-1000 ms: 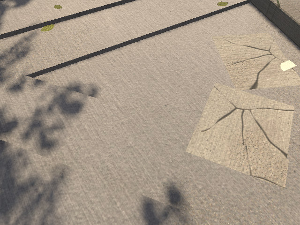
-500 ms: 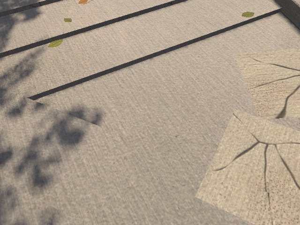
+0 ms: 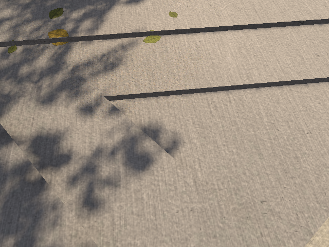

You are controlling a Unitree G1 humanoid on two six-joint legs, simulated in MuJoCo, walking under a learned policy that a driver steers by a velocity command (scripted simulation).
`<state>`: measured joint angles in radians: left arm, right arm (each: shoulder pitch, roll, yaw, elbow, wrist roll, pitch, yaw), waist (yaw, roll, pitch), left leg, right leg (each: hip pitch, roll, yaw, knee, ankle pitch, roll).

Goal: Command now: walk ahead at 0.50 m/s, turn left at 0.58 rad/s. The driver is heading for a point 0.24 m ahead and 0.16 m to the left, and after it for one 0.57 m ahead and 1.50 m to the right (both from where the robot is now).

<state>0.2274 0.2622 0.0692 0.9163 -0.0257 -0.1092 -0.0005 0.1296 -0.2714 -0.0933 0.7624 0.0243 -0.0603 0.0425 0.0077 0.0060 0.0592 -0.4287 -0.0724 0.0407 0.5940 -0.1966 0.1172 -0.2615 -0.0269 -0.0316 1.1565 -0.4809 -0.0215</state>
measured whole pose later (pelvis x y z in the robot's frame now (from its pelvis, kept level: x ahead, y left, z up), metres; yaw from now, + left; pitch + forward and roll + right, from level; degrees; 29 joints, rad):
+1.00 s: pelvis +0.59 -0.06 -0.03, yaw -17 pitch +3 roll +1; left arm 0.39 0.29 0.07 0.78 -0.03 -0.03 0.01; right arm 0.05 -0.26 -0.05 0.65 0.00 -0.13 0.01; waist 0.06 -0.03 0.00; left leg -0.43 -0.06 -0.02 0.51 -0.13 0.03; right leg -0.25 0.11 0.19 0.97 -0.50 -0.06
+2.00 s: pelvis +1.05 -0.41 -0.08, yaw -53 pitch +2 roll +1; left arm 0.38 0.31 0.07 0.75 -0.03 -0.02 0.02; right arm 0.04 -0.27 -0.04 0.67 -0.01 -0.12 0.02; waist 0.06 -0.03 0.03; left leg -0.47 -0.05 0.01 0.56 -0.12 0.03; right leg -0.19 0.12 0.21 0.96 -0.51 -0.05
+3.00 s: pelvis +1.25 -0.93 -0.08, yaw -89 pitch +2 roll +1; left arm 0.39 0.32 0.08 0.72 -0.01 -0.01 0.02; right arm 0.05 -0.29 -0.05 0.68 -0.01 -0.12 0.03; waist 0.06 -0.02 0.00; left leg -0.46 -0.03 0.00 0.57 -0.16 0.01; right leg -0.14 0.07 0.25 0.78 -0.53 -0.03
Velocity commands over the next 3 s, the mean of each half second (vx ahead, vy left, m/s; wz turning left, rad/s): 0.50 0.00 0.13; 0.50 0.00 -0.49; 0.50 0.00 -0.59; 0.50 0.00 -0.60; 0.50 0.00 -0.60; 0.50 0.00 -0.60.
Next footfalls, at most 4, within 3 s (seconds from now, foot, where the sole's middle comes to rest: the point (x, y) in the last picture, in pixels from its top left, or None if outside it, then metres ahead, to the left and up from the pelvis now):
0.46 right None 0.42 -0.14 -0.80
0.92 left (171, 181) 0.74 0.00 -0.80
1.48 right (247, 162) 0.86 -0.36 -0.84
1.94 left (254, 106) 1.22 -0.46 -0.84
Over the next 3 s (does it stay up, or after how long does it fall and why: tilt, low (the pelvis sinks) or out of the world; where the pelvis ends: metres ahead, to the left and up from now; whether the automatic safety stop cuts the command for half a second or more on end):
stays up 1.25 -0.93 -0.08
